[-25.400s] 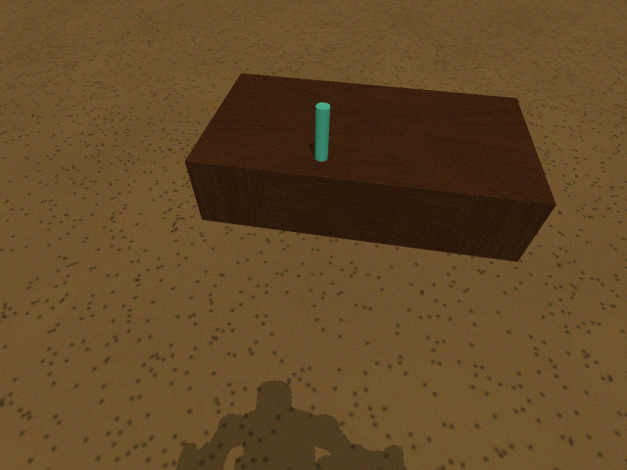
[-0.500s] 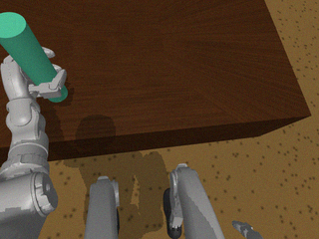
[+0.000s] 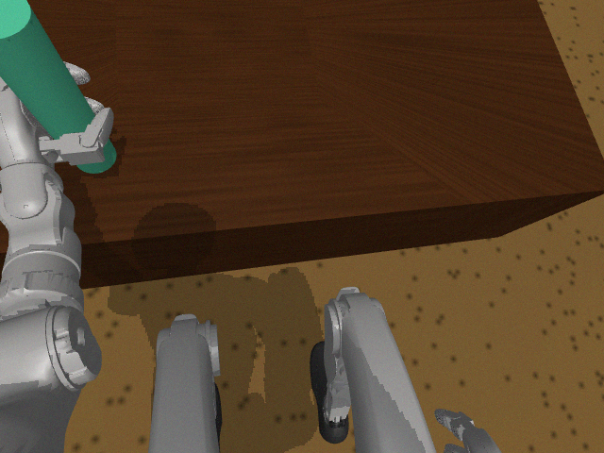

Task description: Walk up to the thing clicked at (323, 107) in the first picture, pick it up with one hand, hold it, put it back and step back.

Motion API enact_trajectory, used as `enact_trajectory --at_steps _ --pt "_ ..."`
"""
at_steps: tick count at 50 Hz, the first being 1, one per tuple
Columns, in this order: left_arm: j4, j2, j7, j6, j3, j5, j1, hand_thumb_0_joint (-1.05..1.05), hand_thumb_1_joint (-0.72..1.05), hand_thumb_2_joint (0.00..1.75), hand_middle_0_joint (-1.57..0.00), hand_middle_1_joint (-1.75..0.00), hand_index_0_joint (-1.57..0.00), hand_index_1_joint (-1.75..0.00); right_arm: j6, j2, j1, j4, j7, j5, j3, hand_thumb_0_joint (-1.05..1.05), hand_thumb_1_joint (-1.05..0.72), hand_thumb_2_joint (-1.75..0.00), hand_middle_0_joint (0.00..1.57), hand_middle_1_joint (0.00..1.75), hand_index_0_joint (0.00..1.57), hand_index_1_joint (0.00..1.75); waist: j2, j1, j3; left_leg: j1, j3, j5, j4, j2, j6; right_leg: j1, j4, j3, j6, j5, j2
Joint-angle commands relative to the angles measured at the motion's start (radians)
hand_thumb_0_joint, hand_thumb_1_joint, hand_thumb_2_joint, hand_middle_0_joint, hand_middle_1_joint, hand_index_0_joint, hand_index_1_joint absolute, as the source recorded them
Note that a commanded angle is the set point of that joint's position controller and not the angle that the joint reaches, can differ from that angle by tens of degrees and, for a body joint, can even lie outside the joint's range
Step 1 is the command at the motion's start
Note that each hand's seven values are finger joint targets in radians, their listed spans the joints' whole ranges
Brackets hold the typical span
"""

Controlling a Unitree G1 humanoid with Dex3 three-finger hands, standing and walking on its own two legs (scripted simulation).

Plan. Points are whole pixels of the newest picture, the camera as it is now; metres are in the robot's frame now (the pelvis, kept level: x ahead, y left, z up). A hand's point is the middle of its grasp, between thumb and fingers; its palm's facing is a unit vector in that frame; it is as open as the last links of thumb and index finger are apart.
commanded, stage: lower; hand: left
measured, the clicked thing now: (58, 103) +0.53 +0.22 +0.03
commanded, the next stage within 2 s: loosen in 0.86 s
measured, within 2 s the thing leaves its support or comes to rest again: rests again in 0.58 s
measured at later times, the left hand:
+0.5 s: hand (90, 129) +0.54 +0.21 -0.03, palm faces +0.18 -0.98 -0.06, open 7.3 cm
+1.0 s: hand (96, 132) +0.54 +0.21 -0.05, palm faces +0.17 -0.98 -0.05, open 7.3 cm
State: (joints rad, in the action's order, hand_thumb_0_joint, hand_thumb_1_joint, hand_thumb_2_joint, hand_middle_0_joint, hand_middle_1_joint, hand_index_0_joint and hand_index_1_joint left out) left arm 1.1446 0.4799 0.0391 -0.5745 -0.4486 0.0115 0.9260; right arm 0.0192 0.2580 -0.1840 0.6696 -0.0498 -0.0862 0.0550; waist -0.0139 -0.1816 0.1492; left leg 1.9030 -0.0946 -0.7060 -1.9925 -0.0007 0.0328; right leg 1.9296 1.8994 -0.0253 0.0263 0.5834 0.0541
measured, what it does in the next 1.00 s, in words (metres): stands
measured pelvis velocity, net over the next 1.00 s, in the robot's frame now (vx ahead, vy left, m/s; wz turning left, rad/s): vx -0.01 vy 0.00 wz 0.00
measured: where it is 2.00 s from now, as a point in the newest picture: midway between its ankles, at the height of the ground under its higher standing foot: (270, 429)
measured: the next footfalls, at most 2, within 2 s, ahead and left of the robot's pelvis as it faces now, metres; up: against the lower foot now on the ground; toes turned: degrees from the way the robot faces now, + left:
none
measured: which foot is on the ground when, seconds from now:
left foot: down 0.00-1.00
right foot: down 0.00-1.00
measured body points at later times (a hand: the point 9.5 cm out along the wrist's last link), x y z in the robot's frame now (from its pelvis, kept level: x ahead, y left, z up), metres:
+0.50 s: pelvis -0.01 +0.00 -0.03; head +0.21 +0.04 +0.36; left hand +0.52 +0.26 -0.03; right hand +0.05 -0.27 -0.15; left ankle +0.06 +0.13 -0.43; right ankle +0.11 -0.14 -0.43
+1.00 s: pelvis -0.01 +0.00 -0.05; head +0.22 +0.04 +0.34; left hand +0.53 +0.26 -0.04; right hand +0.05 -0.27 -0.16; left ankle +0.06 +0.13 -0.43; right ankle +0.11 -0.14 -0.43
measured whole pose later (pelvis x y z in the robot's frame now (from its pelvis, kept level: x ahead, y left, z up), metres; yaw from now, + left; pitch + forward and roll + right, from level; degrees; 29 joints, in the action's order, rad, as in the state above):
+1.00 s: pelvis -0.01 +0.00 -0.05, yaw +0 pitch +36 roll -5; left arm 1.18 0.52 0.06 -0.54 -0.44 -0.02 1.00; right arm 0.04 0.28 -0.20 0.65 -0.06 -0.09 0.07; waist -0.01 -0.21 0.12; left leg 2.05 -0.10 -0.71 -2.14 0.02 0.03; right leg 2.07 2.04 -0.01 0.04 0.59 0.07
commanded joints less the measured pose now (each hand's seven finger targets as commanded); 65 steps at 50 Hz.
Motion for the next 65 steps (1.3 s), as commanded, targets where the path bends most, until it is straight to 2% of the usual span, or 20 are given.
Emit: enact_trajectory --at_steps 1,3,4,8,16,20,23,27,30,35,39,40,42,44,48,49,55,56,61,65 --pt "-0.165 0.223 0.010 -0.052 -0.007 0.006 0.377 0.00 0.41 1.27 -1.36 -1.41 -1.37 -1.42 -0.010 0.209 -0.183 -0.046 0.014 0.004 -0.073 0.00 -0.92 -0.90 0.20 0.30 0.20 0.30 -0.097 -0.025 0.618 -0.261 0.071 0.106 0.246 0.017 -0.060 -0.461 -0.216 -0.016 -0.050 -0.078 -0.027" --pt "-0.163 0.212 0.026 -0.049 0.009 0.005 0.376 0.00 0.42 1.28 -1.36 -1.42 -1.37 -1.42 -0.008 0.216 -0.184 -0.051 0.013 0.004 -0.071 0.00 -0.92 -0.90 0.20 0.30 0.20 0.30 -0.130 -0.033 0.634 -0.297 0.065 0.141 0.238 0.015 -0.054 -0.426 -0.187 -0.028 -0.054 -0.106 -0.026" --pt "-0.183 0.240 0.028 -0.052 -0.018 0.010 0.383 0.00 0.43 1.27 -1.37 -1.42 -1.38 -1.42 -0.008 0.225 -0.182 -0.056 0.014 0.006 -0.074 0.00 -0.91 -0.90 0.20 0.30 0.20 0.30 -0.138 -0.016 0.659 -0.316 0.059 0.162 0.239 0.015 -0.051 -0.413 -0.170 -0.032 -0.058 -0.121 -0.025" --pt "-0.241 0.248 0.030 -0.056 -0.018 0.013 0.441 0.00 0.42 1.28 -1.36 -1.42 -1.36 -1.42 -0.006 0.222 -0.202 -0.051 0.014 0.004 -0.070 0.00 -0.92 -0.91 0.20 0.30 0.20 0.30 -0.203 -0.014 0.721 -0.368 0.058 0.241 0.215 0.013 -0.040 -0.406 -0.130 -0.032 -0.064 -0.181 -0.024" --pt "-0.226 0.228 0.004 -0.044 -0.009 -0.004 0.441 0.00 0.37 1.27 -1.35 -1.39 -1.34 -1.40 0.002 0.227 -0.206 -0.042 0.010 0.000 -0.071 0.00 -0.92 -0.91 0.20 0.30 0.20 0.30 -0.223 -0.018 0.674 -0.349 0.051 0.216 0.204 0.015 -0.038 -0.335 -0.102 -0.040 -0.068 -0.154 -0.019" --pt "-0.203 0.217 0.005 -0.035 0.011 -0.018 0.446 0.00 0.40 1.29 -1.36 -1.41 -1.36 -1.42 0.005 0.229 -0.207 -0.038 0.009 -0.001 -0.077 0.00 -0.92 -0.91 0.20 0.30 0.20 0.30 -0.200 -0.042 0.647 -0.311 0.059 0.174 0.189 0.016 -0.044 -0.324 -0.108 -0.038 -0.063 -0.128 -0.019" --pt "-0.210 0.263 0.006 -0.033 -0.019 -0.018 0.451 0.00 0.42 1.29 -1.35 -1.41 -1.36 -1.42 0.006 0.233 -0.218 -0.036 0.010 -0.001 -0.071 0.00 -0.91 -0.90 0.20 0.30 0.20 0.30 -0.185 -0.031 0.668 -0.282 0.066 0.204 0.170 0.021 -0.048 -0.360 -0.098 -0.035 -0.060 -0.160 -0.016" --pt "-0.170 0.226 0.014 -0.028 -0.001 -0.005 0.438 0.00 0.42 1.28 -1.36 -1.41 -1.36 -1.42 0.006 0.235 -0.205 -0.048 0.008 0.003 -0.069 0.00 -0.91 -0.90 0.20 0.30 0.20 0.30 -0.155 -0.043 0.632 -0.249 0.060 0.153 0.169 0.022 -0.052 -0.333 -0.095 -0.041 -0.057 -0.114 -0.016" --pt "-0.240 0.290 0.013 -0.040 -0.028 -0.012 0.498 0.00 0.43 1.28 -1.36 -1.41 -1.36 -1.41 0.010 0.238 -0.209 -0.051 0.008 0.000 -0.070 0.00 -0.91 -0.90 0.20 0.30 0.20 0.30 -0.209 -0.028 0.694 -0.284 0.064 0.173 0.162 0.021 -0.047 -0.336 -0.075 -0.037 -0.060 -0.128 -0.015" --pt "-0.172 0.242 0.018 -0.028 -0.006 -0.019 0.447 0.00 0.41 1.28 -1.36 -1.40 -1.36 -1.41 0.010 0.237 -0.216 -0.050 0.007 0.000 -0.070 0.00 -0.91 -0.90 0.20 0.30 0.20 0.30 -0.175 -0.041 0.683 -0.265 0.067 0.176 0.152 0.023 -0.049 -0.338 -0.079 -0.038 -0.059 -0.133 -0.019" --pt "-0.208 0.266 0.022 -0.027 -0.010 -0.022 0.472 0.00 0.44 1.28 -1.34 -1.39 -1.34 -1.40 0.012 0.243 -0.215 -0.042 0.007 -0.001 -0.070 0.00 -0.91 -0.90 0.20 0.30 0.20 0.30 -0.228 -0.029 0.683 -0.305 0.061 0.211 0.150 0.020 -0.041 -0.300 -0.056 -0.040 -0.065 -0.153 -0.015" --pt "-0.170 0.224 0.024 -0.022 0.014 -0.021 0.459 0.00 0.43 1.28 -1.35 -1.40 -1.35 -1.40 0.013 0.240 -0.217 -0.049 0.005 -0.001 -0.066 0.00 -0.91 -0.90 0.20 0.30 0.20 0.30 -0.221 -0.052 0.673 -0.289 0.057 0.219 0.146 0.021 -0.041 -0.301 -0.053 -0.045 -0.065 -0.163 -0.014" --pt "-0.235 0.266 0.017 -0.031 -0.018 -0.020 0.493 0.00 0.43 1.28 -1.34 -1.39 -1.34 -1.40 0.013 0.239 -0.232 -0.043 0.004 -0.002 -0.068 0.00 -0.91 -0.90 0.20 0.30 0.20 0.30 -0.218 -0.042 0.703 -0.284 0.065 0.237 0.136 0.022 -0.043 -0.329 -0.048 -0.040 -0.062 -0.182 -0.014" --pt "-0.152 0.201 0.020 -0.023 0.023 -0.018 0.455 0.00 0.43 1.27 -1.34 -1.38 -1.33 -1.39 0.012 0.236 -0.216 -0.043 0.001 0.000 -0.064 0.00 -0.91 -0.90 0.20 0.30 0.20 0.30 -0.194 -0.057 0.627 -0.256 0.054 0.187 0.145 0.021 -0.043 -0.277 -0.049 -0.047 -0.063 -0.135 -0.015" --pt "-0.163 0.243 0.014 -0.032 -0.001 -0.025 0.468 0.00 0.45 1.28 -1.34 -1.38 -1.34 -1.39 0.014 0.240 -0.212 -0.047 0.001 -0.004 -0.067 0.00 -0.90 -0.90 0.20 0.30 0.20 0.30 -0.173 -0.051 0.631 -0.226 0.065 0.154 0.131 0.025 -0.051 -0.296 -0.060 -0.042 -0.058 -0.116 -0.016" --pt "-0.173 0.243 0.014 -0.035 0.003 -0.026 0.481 0.00 0.40 1.20 -1.42 -1.38 -1.42 -1.37 0.013 0.237 -0.211 -0.045 0.000 -0.007 -0.066 0.00 -0.92 -0.90 0.20 0.30 0.20 0.30 -0.180 -0.053 0.651 -0.224 0.072 0.168 0.118 0.026 -0.052 -0.314 -0.057 -0.037 -0.056 -0.133 -0.015" --pt "-0.185 0.223 0.015 -0.037 -0.012 0.003 0.497 0.00 0.11 0.72 -1.10 -0.98 -1.11 -0.96 0.014 0.239 -0.221 -0.054 0.000 -0.005 -0.065 0.00 -0.92 -0.89 0.20 0.30 0.20 0.30 -0.178 -0.055 0.672 -0.217 0.071 0.179 0.117 0.028 -0.050 -0.324 -0.047 -0.042 -0.055 -0.139 -0.015" --pt "-0.185 0.241 0.011 -0.036 -0.034 0.007 0.486 0.00 0.07 0.68 -1.07 -0.94 -1.08 -0.92 0.014 0.243 -0.218 -0.048 0.000 -0.003 -0.066 0.00 -0.92 -0.89 0.20 0.30 0.20 0.30 -0.182 -0.038 0.670 -0.237 0.068 0.186 0.121 0.027 -0.047 -0.309 -0.042 -0.043 -0.058 -0.139 -0.015" --pt "-0.173 0.237 0.002 -0.039 -0.001 -0.029 0.505 0.00 -0.23 0.40 -0.74 -0.59 -0.75 -0.59 0.019 0.244 -0.220 -0.042 -0.001 -0.008 -0.066 0.00 -0.92 -0.90 0.20 0.30 0.20 0.30 -0.241 -0.051 0.657 -0.279 0.053 0.197 0.135 0.022 -0.036 -0.253 -0.023 -0.049 -0.066 -0.145 -0.012" --pt "-0.197 0.223 -0.005 -0.037 0.006 -0.017 0.534 0.00 -0.39 0.22 -0.57 -0.39 -0.56 -0.39 0.019 0.242 -0.209 -0.040 -0.001 -0.007 -0.065 0.00 -0.92 -0.90 0.20 0.30 0.20 0.30 -0.211 -0.064 0.622 -0.239 0.057 0.138 0.130 0.024 -0.046 -0.244 -0.040 -0.048 -0.061 -0.101 -0.014"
